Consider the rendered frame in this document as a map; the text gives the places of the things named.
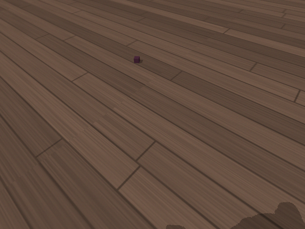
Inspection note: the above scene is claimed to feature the cube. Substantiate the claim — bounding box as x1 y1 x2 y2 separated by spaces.
134 56 140 63

